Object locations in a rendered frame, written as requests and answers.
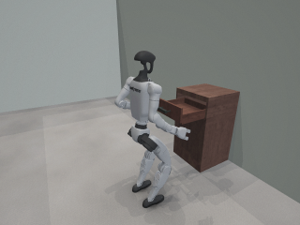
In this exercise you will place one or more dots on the robot right upper arm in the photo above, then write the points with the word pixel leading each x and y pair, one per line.
pixel 154 90

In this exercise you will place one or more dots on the cabinet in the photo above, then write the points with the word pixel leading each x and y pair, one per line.
pixel 209 140

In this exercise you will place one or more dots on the right robot forearm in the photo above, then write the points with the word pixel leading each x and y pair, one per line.
pixel 160 123

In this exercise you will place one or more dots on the drawer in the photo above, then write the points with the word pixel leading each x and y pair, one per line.
pixel 183 110

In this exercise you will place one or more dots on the left robot shin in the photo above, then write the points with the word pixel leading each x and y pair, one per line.
pixel 144 169

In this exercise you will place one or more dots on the robot shin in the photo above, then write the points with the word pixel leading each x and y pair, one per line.
pixel 144 169
pixel 160 179

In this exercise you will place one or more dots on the handle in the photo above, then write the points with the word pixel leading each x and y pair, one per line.
pixel 162 110

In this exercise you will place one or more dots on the robot left upper arm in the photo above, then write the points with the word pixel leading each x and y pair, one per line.
pixel 119 101

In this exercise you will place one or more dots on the left robot forearm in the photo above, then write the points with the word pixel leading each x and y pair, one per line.
pixel 127 105

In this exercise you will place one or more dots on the right robot shin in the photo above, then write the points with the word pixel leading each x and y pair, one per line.
pixel 160 179

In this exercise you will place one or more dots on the robot right hand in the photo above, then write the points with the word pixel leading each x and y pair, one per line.
pixel 182 131

